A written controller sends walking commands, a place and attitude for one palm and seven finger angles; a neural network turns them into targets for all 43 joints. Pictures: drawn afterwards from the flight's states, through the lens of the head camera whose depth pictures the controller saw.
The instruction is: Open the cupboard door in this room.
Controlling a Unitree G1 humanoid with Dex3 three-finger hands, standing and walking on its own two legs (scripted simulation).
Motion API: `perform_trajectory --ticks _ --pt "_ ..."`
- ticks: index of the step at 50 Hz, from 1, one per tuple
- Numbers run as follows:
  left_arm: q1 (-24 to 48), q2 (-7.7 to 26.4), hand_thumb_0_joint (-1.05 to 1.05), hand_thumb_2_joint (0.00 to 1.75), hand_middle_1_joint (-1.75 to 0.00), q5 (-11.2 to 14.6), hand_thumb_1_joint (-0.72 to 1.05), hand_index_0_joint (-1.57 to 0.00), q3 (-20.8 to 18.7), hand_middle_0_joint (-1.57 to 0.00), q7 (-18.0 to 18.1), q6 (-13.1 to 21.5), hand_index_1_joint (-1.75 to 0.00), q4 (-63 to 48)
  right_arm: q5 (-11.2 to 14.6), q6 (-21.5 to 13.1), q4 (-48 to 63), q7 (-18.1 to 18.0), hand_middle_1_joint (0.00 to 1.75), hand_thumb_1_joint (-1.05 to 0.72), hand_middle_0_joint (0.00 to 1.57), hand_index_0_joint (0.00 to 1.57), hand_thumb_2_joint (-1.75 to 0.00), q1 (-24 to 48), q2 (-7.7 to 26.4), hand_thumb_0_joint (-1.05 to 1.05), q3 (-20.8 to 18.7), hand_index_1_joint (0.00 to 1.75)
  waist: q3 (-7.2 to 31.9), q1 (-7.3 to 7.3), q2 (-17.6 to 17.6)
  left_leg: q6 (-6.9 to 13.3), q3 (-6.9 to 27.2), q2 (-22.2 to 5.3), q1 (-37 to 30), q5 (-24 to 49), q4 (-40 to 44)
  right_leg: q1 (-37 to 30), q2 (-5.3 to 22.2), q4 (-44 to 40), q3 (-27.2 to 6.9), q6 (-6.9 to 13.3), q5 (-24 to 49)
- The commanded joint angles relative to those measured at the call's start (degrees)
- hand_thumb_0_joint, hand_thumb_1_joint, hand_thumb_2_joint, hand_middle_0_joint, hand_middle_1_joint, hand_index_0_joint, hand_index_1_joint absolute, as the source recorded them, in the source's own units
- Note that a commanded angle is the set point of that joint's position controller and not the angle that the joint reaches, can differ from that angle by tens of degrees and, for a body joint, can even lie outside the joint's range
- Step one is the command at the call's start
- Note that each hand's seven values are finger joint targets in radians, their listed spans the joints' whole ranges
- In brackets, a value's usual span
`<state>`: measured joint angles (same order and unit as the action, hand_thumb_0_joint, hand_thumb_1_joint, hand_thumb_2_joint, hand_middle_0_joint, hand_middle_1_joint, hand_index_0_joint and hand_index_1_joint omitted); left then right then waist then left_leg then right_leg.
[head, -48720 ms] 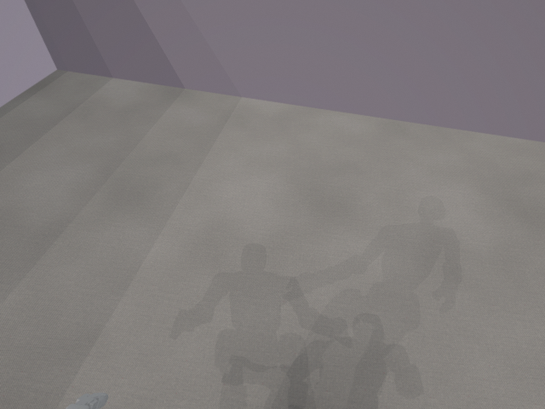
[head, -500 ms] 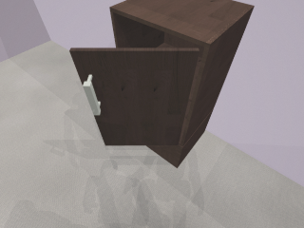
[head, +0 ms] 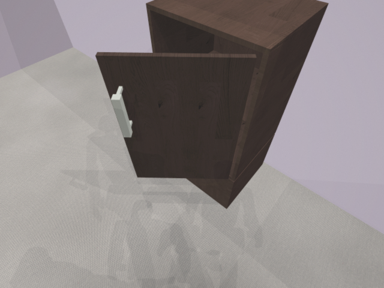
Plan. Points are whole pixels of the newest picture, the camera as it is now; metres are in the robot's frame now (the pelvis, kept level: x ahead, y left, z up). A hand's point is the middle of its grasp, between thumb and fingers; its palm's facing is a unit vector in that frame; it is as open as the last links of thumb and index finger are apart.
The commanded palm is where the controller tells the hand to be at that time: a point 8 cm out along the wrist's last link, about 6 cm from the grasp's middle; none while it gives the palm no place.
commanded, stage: come to a stop and stand still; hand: left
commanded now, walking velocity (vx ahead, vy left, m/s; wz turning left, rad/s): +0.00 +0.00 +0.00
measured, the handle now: (124, 112) +0.58 +0.24 -0.01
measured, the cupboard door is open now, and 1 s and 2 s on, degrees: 39 39 39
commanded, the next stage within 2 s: look again from close up in 0.40 s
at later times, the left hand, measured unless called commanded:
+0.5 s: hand out of the picture -0.02 +0.19 -0.16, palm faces +0.03 -0.98 -0.20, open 7.4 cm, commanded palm none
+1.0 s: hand out of the picture +0.00 +0.18 -0.16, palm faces +0.02 -0.98 -0.18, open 7.4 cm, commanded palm none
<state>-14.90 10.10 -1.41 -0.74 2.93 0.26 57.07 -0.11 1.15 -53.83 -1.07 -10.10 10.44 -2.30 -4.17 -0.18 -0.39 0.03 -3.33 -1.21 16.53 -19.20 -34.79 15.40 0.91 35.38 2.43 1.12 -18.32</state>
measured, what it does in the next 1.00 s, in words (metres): stands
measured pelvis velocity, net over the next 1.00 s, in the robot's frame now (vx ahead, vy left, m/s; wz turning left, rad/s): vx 0.00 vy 0.01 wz -0.01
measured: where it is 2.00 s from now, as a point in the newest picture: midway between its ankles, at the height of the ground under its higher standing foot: outside the picture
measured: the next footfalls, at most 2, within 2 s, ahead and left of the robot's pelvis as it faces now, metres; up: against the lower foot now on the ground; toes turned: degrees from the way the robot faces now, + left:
none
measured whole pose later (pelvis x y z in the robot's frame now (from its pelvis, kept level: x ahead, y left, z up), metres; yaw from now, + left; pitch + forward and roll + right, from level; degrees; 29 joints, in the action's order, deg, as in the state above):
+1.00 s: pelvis +0.00 +0.01 +0.01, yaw +0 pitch -2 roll +0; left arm -17.7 8.1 -0.9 0.4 2.1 1.2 62.5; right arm -0.5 -1.1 -64.1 -1.5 -16.2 8.3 0.1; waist -0.8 0.1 0.4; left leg 1.0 -3.8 -0.3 12.3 -10.8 -24.5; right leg 11.3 1.1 25.7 1.6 -0.1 -12.9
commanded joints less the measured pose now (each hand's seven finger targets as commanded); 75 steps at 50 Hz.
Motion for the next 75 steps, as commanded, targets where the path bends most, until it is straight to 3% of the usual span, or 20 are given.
perform_trajectory --ticks 1,2,4,7,11,13,20,35,49,56,58,60,63,67,69,71,72,74,75 --pt "1.4 8.0 0.0 0.9 -0.3 0.5 0.9 -0.2 -1.5 -0.2 0.1 0.2 -0.3 -5.5 -0.7 -1.0 3.1 0.3 0.3 -0.9 0.2 0.2 -0.9 -4.4 5.2 0.0 -0.8 0.3 3.2 -1.5 -2.0 2.0 5.4 -5.2 -5.3 11.0 8.4 3.4 4.9 -7.9 -6.5 1.5 7.9" --pt "0.7 7.3 0.0 0.9 -0.3 0.2 0.9 -0.2 -1.3 -0.2 0.1 -0.4 -0.3 -5.4 -0.9 -0.9 3.6 0.4 0.3 -0.9 0.2 0.2 -0.9 -3.1 5.9 0.0 -0.8 0.3 -0.9 -0.82 -1.9 2.4 7.0 -5.9 -0.9 4.3 10.6 4.4 3.7 -9.5 -6.0 1.1 -1.3" --pt "-1.1 6.8 0.0 0.9 -0.3 -0.1 0.9 -0.2 -0.9 -0.2 -0.3 -0.3 -0.3 -4.9 -1.1 -0.8 3.7 0.6 0.3 -0.9 0.2 0.2 -0.9 -2.5 6.3 0.0 -0.7 0.3 -4.4 -0.41 -1.7 2.4 7.9 -5.2 2.9 -4.3 13.7 5.2 3.1 -11.2 -6.4 1.1 -5.3" --pt "-3.0 7.2 0.0 0.9 -0.3 0.1 0.9 -0.2 -0.9 -0.2 -0.7 -0.1 -0.3 -4.5 -1.2 -0.8 3.3 0.6 0.3 -0.9 0.2 0.2 -0.9 -4.0 6.6 0.0 -0.5 0.3 -2.1 -0.66 0.8 2.2 7.6 -3.9 2.2 -7.7 13.9 5.5 3.5 -13.3 -7.3 1.1 -9.6" --pt "-4.3 7.0 0.0 0.9 -0.3 0.1 0.9 -0.2 -1.2 -0.2 -0.9 0.0 -0.3 -4.3 -1.4 -1.1 2.3 0.6 0.3 -0.9 0.2 0.2 -0.9 -5.8 6.4 0.0 -0.3 0.3 0.2 -0.59 0.5 2.3 8.0 -3.9 2.4 -8.9 14.9 4.6 3.5 -13.8 -6.9 0.9 -10.2" --pt "-4.7 6.9 0.0 0.9 -0.3 0.1 0.9 -0.2 -1.2 -0.2 -1.0 0.2 -0.3 -4.0 -1.4 -1.2 1.6 0.6 0.3 -0.9 0.2 0.2 -0.9 -6.7 6.0 0.0 -0.1 0.3 -0.1 -0.59 1.9 2.2 7.6 -3.4 2.8 -8.0 14.4 4.9 4.0 -14.8 -7.6 1.0 -11.2" --pt "-5.2 6.2 0.0 0.9 -0.3 0.3 0.9 -0.2 -0.8 -0.2 -1.1 0.6 -0.3 -2.1 -1.2 -1.9 -1.7 0.4 0.3 -0.9 0.2 0.2 -0.9 -9.2 5.2 0.0 0.7 0.3 -0.8 -0.32 0.4 1.9 7.9 -3.7 3.6 -5.9 15.9 3.4 4.5 -15.3 -7.3 1.3 -8.6" --pt "-5.9 4.0 0.0 0.9 -0.3 0.8 0.9 -0.2 0.1 -0.2 -0.7 1.4 -0.3 2.5 -0.6 -3.0 -7.5 -0.2 0.3 -0.9 0.2 0.2 -0.9 -11.4 3.2 0.0 1.5 0.3 1.3 0.14 -0.4 1.4 6.4 -4.6 -0.3 5.7 15.6 -2.4 4.8 -14.0 -5.8 1.0 5.2" --pt "-6.2 3.5 0.0 0.9 -0.3 0.5 0.9 -0.2 0.3 -0.2 -0.6 1.5 -0.3 3.7 -0.5 -2.8 -8.7 -0.3 0.3 -0.9 0.2 0.2 -0.9 -9.2 2.8 0.0 1.3 0.3 -0.6 -0.1 0.7 1.2 5.6 -4.7 -3.4 6.9 16.4 -1.1 4.8 -15.6 -6.0 0.6 6.1" --pt "-6.5 3.6 0.0 0.9 -0.3 0.6 0.9 -0.2 0.3 -0.2 -0.6 1.6 -0.3 4.0 -0.5 -3.0 -8.6 -0.3 0.3 -0.9 0.2 0.2 -0.9 -8.6 3.3 0.0 1.4 0.3 0.4 -0.07 0.2 1.2 5.4 -4.6 -4.5 8.1 16.6 -1.9 5.0 -16.0 -6.3 0.6 7.2" --pt "-7.1 3.7 0.0 0.9 -0.3 0.4 0.9 -0.2 0.0 -0.2 -0.8 1.6 -0.3 4.3 -0.8 -2.8 -8.9 -0.2 0.3 -0.9 0.2 0.2 -0.9 -9.3 3.6 0.0 1.4 0.3 0.9 0.06 0.5 1.2 4.9 -4.1 -4.1 1.9 16.3 -2.3 5.0 -16.0 -6.2 1.1 0.8" --pt "-7.6 4.4 0.0 0.9 -0.3 0.1 0.9 -0.2 -0.4 -0.2 -1.0 1.3 -0.3 3.9 -0.9 -2.3 -8.7 0.1 0.3 -0.9 0.2 0.2 -0.9 -9.3 3.9 0.0 1.2 0.3 -1.2 0.43 1.7 1.5 4.6 -3.3 -1.6 -5.2 15.1 -0.8 5.3 -16.6 -7.5 1.8 -7.7" --pt "-8.7 5.2 0.0 0.9 -0.3 0.1 0.9 -0.2 -1.3 -0.2 -1.4 0.9 -0.3 3.4 -1.3 -1.9 -7.6 0.4 0.3 -0.9 0.2 0.2 -0.9 -9.5 3.2 0.0 1.1 0.3 -4.7 0.78 4.0 1.4 2.6 -1.1 2.0 -7.4 10.7 1.8 7.1 -19.3 -11.3 3.4 -16.6" --pt "-9.7 5.9 0.0 0.9 -0.3 0.3 0.9 -0.2 -2.2 -0.2 -1.5 1.1 -0.3 2.9 -1.3 -2.5 -6.9 0.5 0.3 -0.9 0.2 0.2 -0.9 -11.0 2.2 0.0 1.2 0.3 -4.4 0.57 5.8 1.6 0.6 0.1 2.5 -3.0 6.4 0.5 9.4 -19.1 -13.6 5.7 -15.3" --pt "-8.6 4.4 0.0 0.9 -0.3 0.2 0.9 -0.2 -1.9 -0.2 -1.4 1.1 -0.3 2.7 -1.0 -3.1 -7.2 0.2 0.3 -0.9 0.2 0.2 -0.9 -12.0 1.7 0.0 1.5 0.3 -4.1 -0.2 3.2 1.9 2.2 -1.4 -1.4 2.4 9.8 1.9 7.1 -15.2 -9.7 4.6 -6.4" --pt "-8.1 1.9 0.0 0.9 -0.3 0.0 0.9 -0.2 -1.1 -0.2 -1.3 1.2 -0.3 2.8 -0.8 -3.8 -8.9 -0.3 0.3 -0.9 0.2 0.2 -0.9 -14.8 3.5 0.0 1.5 0.3 -2.0 -0.53 -5.2 4.0 8.3 -7.3 -7.5 14.1 14.7 3.4 2.6 -6.6 -2.3 1.7 2.4" --pt "-8.3 1.0 0.0 0.9 -0.3 0.1 0.9 -0.2 -0.7 -0.2 -1.1 1.2 -0.3 3.2 -0.7 -4.0 -9.1 -0.8 0.3 -0.9 0.2 0.2 -0.9 -15.1 4.3 0.0 1.4 0.3 -0.9 -0.02 -7.1 5.6 9.8 -9.8 -8.4 24.9 15.5 1.8 1.9 -4.8 -0.1 0.5 3.3" --pt "-10.0 0.6 0.0 0.9 -0.3 0.5 0.9 -0.2 -0.2 -0.2 -0.5 1.3 -0.3 4.8 -0.4 -4.1 -9.0 -1.7 0.3 -0.9 0.2 0.2 -0.9 -13.4 3.3 0.0 1.7 0.3 0.2 1.16 -4.3 5.7 7.8 -9.1 -10.0 46.4 11.7 -1.8 3.0 -7.6 -1.7 -0.1 11.0" --pt "-10.3 1.4 0.0 0.9 -0.3 0.7 0.9 -0.2 -0.2 -0.2 -0.3 1.2 -0.3 5.2 -0.3 -4.3 -8.9 -2.0 0.3 -0.9 0.2 0.2 -0.9 -13.0 3.7 0.0 1.7 0.3 1.5 1.06 -3.3 4.6 6.6 -8.1 -11.3 51.1 10.5 -3.5 3.7 -8.3 -2.6 -0.1 15.8"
